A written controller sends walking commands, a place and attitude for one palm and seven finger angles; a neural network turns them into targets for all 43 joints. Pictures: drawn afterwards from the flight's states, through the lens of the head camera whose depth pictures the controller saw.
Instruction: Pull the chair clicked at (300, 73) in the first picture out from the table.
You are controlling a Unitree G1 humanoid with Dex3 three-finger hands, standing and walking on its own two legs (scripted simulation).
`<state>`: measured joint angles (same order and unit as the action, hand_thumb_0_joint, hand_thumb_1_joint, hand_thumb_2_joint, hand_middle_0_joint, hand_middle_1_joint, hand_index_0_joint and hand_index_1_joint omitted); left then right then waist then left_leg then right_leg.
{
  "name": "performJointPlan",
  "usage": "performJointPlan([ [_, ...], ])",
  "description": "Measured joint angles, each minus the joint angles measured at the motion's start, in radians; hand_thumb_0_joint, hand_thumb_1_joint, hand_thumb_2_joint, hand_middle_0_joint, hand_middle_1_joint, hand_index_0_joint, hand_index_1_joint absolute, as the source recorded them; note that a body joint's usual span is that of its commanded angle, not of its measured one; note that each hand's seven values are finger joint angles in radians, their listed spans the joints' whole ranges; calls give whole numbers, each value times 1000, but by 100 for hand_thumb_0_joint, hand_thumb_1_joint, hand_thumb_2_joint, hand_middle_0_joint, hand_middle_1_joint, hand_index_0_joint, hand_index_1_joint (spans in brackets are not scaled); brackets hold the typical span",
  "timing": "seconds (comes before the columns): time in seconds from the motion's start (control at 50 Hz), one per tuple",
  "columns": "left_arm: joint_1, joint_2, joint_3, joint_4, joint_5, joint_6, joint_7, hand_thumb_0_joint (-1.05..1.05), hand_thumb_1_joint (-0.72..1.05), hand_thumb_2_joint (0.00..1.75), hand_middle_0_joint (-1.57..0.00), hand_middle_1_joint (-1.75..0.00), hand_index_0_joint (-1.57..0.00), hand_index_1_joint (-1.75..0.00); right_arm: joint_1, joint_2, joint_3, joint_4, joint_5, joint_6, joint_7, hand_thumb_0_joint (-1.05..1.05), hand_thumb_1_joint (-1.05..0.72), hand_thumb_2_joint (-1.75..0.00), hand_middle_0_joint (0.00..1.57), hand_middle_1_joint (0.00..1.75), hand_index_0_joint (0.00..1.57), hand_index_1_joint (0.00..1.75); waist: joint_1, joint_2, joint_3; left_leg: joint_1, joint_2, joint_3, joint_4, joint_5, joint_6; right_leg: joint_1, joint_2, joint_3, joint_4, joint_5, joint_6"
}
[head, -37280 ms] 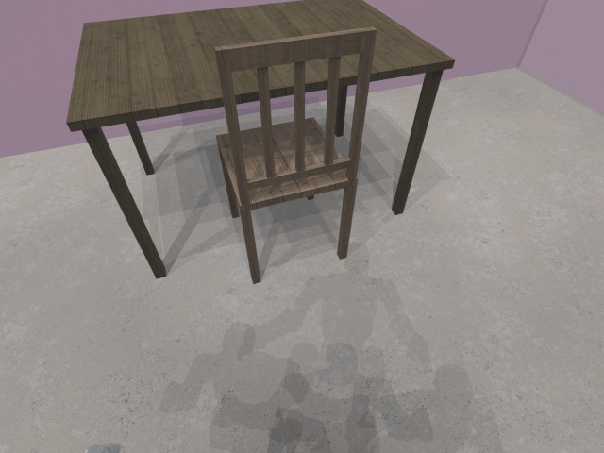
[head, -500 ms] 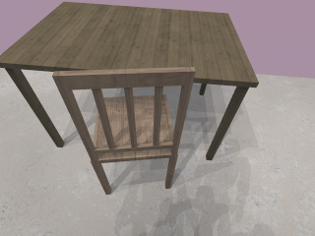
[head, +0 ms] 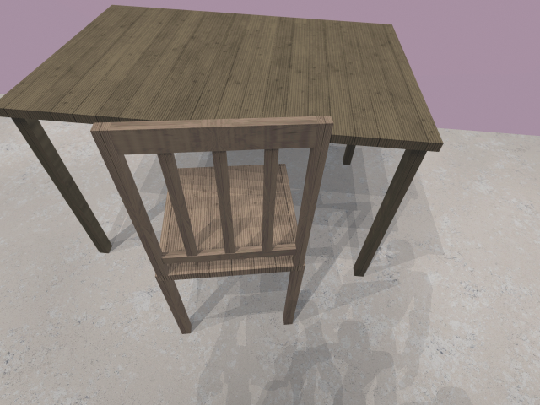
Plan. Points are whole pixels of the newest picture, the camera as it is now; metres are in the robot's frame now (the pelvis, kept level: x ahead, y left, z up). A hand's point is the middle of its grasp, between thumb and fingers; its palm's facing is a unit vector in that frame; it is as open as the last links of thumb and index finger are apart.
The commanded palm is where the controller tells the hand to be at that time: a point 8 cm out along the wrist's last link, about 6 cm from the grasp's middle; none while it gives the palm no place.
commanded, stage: shuffle to correct the standing spot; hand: left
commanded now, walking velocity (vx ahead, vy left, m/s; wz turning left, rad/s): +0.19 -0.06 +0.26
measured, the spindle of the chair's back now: (225, 208) +0.52 +0.13 -0.08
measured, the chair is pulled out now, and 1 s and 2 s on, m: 0.12 0.12 0.12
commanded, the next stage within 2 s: come to a stop and stand still in 0.36 s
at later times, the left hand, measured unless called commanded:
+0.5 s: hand out of the picture +0.00 +0.15 -0.19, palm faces +0.12 -0.98 -0.16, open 7.4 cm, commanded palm none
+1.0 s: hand out of the picture +0.11 +0.15 -0.19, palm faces +0.20 -0.96 -0.19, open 7.4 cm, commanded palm none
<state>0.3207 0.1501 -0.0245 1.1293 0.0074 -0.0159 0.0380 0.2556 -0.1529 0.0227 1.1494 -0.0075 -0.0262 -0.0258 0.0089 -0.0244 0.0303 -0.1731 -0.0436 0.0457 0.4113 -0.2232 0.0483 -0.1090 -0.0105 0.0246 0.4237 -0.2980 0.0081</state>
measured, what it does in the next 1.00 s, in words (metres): steps on the spot: right foot, then left foot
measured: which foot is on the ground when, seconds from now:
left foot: down 0.00-0.74, up 0.76-0.96, down 0.98-1.00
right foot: down 0.00-0.40, up 0.42-0.70, down 0.72-1.00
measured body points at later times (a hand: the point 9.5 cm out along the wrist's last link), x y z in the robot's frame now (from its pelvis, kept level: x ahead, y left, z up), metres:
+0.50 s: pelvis +0.06 -0.01 -0.01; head +0.08 +0.01 +0.44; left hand +0.00 +0.21 -0.18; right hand +0.07 -0.23 -0.16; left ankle +0.00 +0.08 -0.74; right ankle -0.01 -0.12 -0.67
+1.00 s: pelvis +0.07 -0.04 -0.02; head +0.09 -0.02 +0.43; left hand +0.10 +0.20 -0.18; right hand +0.17 -0.27 -0.16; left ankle +0.05 +0.05 -0.75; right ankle +0.19 -0.17 -0.74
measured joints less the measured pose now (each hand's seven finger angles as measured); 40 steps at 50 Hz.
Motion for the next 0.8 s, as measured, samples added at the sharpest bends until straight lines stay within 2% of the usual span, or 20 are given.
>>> performJointPlan([
  [0.16,26,3,13,-6,12,7,-14,0,91,90,-20,-30,-19,-30,38,10,-9,-2,-9,13,11,0,-91,-90,20,30,20,30,-3,-9,-20,-30,-9,-17,65,-42,1,-26,-7,-19,74,-57,-13],
  [0.3,70,0,28,-11,11,-13,-16,0,91,90,-20,-30,-19,-30,78,15,-13,-9,-11,8,12,0,-91,-90,20,30,20,30,1,8,-26,-76,-2,-56,180,-121,-5,-22,3,-62,113,-115,-19],
  [0.38,101,5,37,-5,13,-19,-9,0,91,90,-20,-30,-19,-30,72,23,-15,-17,-13,0,9,0,-91,-90,20,30,20,30,-1,-12,-19,-73,12,-10,236,-180,4,-3,-3,-87,148,-164,-18],
  [0.42,99,8,37,12,10,-11,-10,0,91,90,-20,-30,-19,-30,56,28,-16,-22,-17,-22,3,0,-91,-90,20,30,20,30,-7,-36,-8,-50,-2,1,217,-194,5,-60,-22,-86,297,-161,-23],
  [0.48,57,8,39,19,8,11,-12,0,91,90,-20,-30,-19,-30,63,31,-13,-42,-21,-49,-10,0,-91,-90,20,30,20,30,-26,-29,9,-6,-3,-14,170,-171,16,-208,-8,-76,633,-212,-37],
  [0.52,13,12,45,-3,10,18,-17,1,91,90,-20,-30,-19,-30,79,34,-11,-45,-21,-48,-13,0,-91,-90,20,30,20,30,-27,-18,17,29,1,-33,115,-147,10,-289,-14,-80,712,-187,-34],
  [0.56,-33,12,49,-40,8,18,-19,1,91,90,-20,-30,-19,-30,90,35,-9,-39,-21,-39,-13,0,-91,-90,20,30,20,30,-20,-7,27,60,7,-50,61,-123,1,-349,-27,-77,692,-147,-28],
  [0.62,-93,16,57,-89,6,17,-10,1,93,90,-20,-30,-19,-30,92,31,-8,-31,-22,-19,-10,0,-90,-90,20,30,20,30,-14,15,49,90,18,-70,25,-110,-16,-372,-43,-62,528,-79,-20],
  [0.68,-128,24,62,-124,1,3,-11,1,94,90,-20,-30,-19,-30,82,22,-15,-33,-19,0,-7,0,-90,-90,20,30,20,30,-16,35,70,101,29,-84,55,-140,-36,-319,-47,-49,305,36,-18],
  [0.72,-125,41,61,-142,3,-18,-10,1,93,90,-20,-30,-19,-30,86,20,-22,-43,-11,7,-1,0,-90,-90,20,30,20,30,-13,21,67,84,19,-83,130,-190,-49,-262,-63,-38,170,199,-15],
  [0.8,-148,27,53,-139,10,-13,-3,0,92,90,-20,-30,-19,-30,33,-15,-51,-77,3,35,-7,0,-90,-90,20,30,20,30,-35,57,81,-39,29,-83,391,-351,-45,-273,-54,-70,230,65,2],
])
